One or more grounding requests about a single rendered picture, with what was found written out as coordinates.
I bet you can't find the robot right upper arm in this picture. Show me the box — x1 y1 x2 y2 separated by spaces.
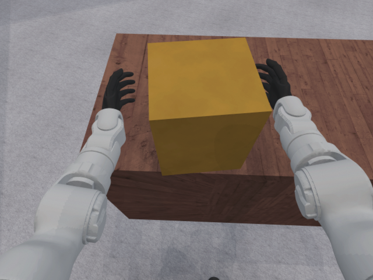
294 159 373 280

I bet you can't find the left robot hand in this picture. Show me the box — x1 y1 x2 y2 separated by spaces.
102 68 135 111

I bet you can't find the pedestal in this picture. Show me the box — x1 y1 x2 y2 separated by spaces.
80 33 373 226

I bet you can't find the robot right forearm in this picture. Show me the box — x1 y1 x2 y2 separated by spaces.
273 96 373 208

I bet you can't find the right robot hand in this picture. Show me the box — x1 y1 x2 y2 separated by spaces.
255 59 292 109

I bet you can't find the carton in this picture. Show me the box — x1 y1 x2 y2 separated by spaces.
147 37 272 176

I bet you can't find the robot left upper arm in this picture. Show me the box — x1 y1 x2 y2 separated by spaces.
0 184 107 280

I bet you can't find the robot left forearm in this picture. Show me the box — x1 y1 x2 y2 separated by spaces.
34 108 126 232

